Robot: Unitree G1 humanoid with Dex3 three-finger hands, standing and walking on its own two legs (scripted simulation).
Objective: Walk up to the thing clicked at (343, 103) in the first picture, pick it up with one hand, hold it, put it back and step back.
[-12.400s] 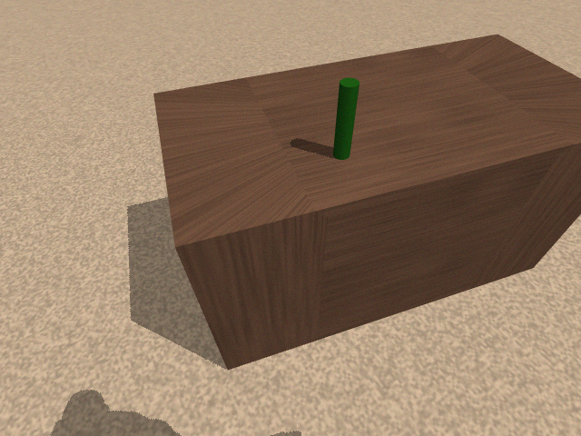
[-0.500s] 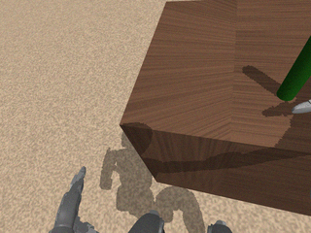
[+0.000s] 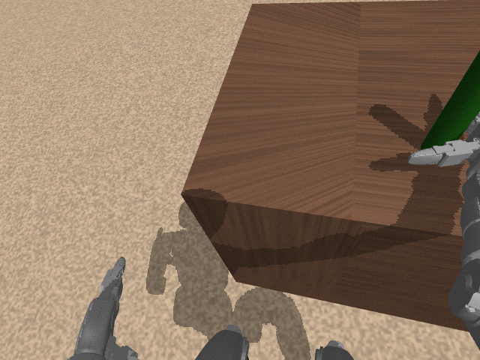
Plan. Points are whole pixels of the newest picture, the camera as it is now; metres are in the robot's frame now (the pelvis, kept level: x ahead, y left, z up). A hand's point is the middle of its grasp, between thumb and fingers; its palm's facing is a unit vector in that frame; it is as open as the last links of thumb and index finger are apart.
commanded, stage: close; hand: right
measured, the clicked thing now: (460, 110) +0.51 -0.23 +0.10
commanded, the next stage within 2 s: settle in 0.76 s
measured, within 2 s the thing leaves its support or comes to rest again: leaves its support in 1.02 s
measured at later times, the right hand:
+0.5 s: hand (444, 117) +0.52 -0.22 +0.08, palm faces +0.17 +0.98 +0.02, open 12.8 cm
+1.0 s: hand (445, 123) +0.52 -0.23 +0.07, palm faces +0.20 +0.98 +0.00, open 6.4 cm
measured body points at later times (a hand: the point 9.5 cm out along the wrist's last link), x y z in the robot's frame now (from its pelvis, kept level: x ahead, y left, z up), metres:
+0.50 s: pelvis +0.00 +0.00 +0.00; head +0.11 -0.03 +0.43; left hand +0.15 +0.27 -0.01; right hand +0.50 -0.27 +0.08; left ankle +0.02 +0.15 -0.66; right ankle +0.02 -0.12 -0.66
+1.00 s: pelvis +0.00 +0.00 +0.00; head +0.12 -0.04 +0.43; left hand +0.15 +0.28 +0.00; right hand +0.50 -0.28 +0.07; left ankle +0.02 +0.15 -0.66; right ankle +0.02 -0.12 -0.66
